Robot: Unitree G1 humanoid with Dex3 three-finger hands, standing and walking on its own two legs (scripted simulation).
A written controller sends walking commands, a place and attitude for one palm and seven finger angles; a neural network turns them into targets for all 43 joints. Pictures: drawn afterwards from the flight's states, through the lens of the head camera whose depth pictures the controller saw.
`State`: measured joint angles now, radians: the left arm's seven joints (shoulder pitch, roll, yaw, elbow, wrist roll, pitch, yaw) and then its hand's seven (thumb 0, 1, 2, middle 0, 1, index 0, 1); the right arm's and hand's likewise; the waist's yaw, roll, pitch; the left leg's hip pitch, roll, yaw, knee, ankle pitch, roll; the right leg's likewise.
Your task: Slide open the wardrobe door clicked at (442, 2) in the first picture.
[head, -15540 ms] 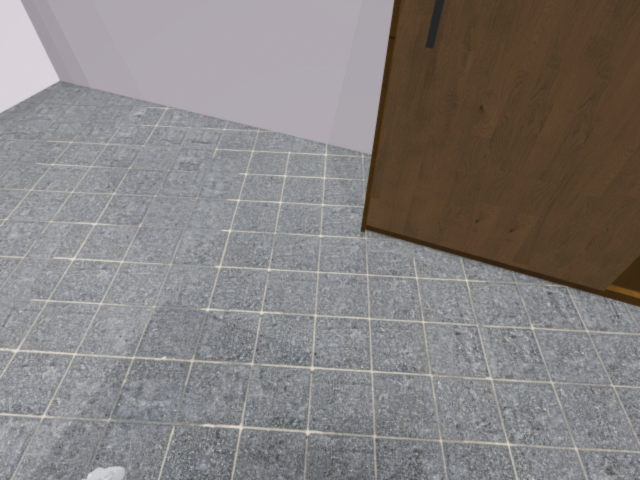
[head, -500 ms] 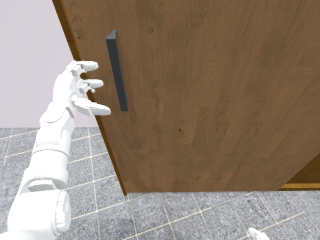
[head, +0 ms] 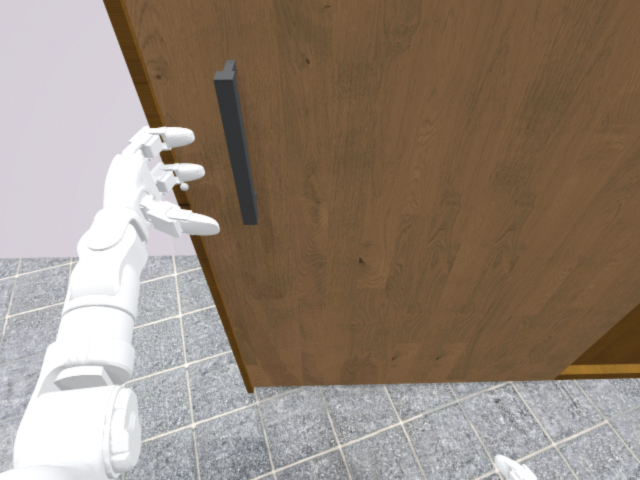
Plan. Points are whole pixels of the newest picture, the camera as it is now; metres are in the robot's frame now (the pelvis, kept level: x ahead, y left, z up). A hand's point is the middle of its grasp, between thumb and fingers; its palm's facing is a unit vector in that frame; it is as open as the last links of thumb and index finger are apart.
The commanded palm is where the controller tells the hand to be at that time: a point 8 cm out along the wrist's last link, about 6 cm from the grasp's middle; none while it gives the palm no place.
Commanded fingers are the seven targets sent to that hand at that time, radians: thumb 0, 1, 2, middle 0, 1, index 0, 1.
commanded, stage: move the hooked fingers beside the handle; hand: left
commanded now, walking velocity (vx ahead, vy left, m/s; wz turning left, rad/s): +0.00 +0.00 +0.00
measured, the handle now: (241, 150) +0.49 +0.12 +0.17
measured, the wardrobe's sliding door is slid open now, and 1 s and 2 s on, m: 0.00 0.00 0.00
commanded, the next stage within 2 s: feel for the door with the fingertips in 0.54 s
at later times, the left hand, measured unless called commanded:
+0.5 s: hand (186, 191) +0.40 +0.18 +0.17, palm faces +0.05 -1.00 +0.01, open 14.0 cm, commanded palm +0.38 +0.23 +0.17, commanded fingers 0.00 -0.50 0.30 -0.30 -1.20 -0.30 -1.20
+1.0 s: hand (206, 189) +0.42 +0.16 +0.16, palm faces +0.04 -1.00 +0.02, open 14.0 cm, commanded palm +0.39 +0.20 +0.17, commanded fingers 0.00 -0.50 0.30 -0.30 -1.20 -0.30 -1.20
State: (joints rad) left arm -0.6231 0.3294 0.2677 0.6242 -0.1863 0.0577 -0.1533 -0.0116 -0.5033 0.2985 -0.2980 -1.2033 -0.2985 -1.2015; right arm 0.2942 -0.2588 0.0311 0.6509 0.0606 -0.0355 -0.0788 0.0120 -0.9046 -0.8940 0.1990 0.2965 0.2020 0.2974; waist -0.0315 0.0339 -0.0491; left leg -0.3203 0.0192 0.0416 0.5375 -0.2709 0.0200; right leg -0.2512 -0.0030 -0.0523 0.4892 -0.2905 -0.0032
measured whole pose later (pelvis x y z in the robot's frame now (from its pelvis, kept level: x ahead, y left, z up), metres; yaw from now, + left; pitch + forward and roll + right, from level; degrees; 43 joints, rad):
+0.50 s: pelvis +0.00 +0.00 +0.00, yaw +1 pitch +2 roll -1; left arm -0.59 0.30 0.24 0.55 -0.19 0.10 -0.14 -0.01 -0.50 0.30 -0.30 -1.20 -0.30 -1.20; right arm 0.26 -0.26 0.04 0.65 0.06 -0.02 -0.09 0.01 -0.90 -0.89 0.20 0.30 0.20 0.30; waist -0.01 0.04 -0.05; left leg -0.29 0.02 0.03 0.52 -0.26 0.01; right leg -0.22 0.00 -0.06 0.48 -0.29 -0.01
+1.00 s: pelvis +0.00 -0.01 +0.00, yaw +0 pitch +2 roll -1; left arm -0.61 0.28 0.23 0.57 -0.19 0.07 -0.11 -0.01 -0.50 0.30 -0.30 -1.20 -0.30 -1.20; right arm 0.29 -0.26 0.02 0.67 0.06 -0.03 -0.08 0.01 -0.91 -0.89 0.20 0.30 0.20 0.30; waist -0.03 0.03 -0.04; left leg -0.30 0.03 0.03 0.53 -0.27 0.01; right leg -0.24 0.01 -0.06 0.48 -0.29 -0.01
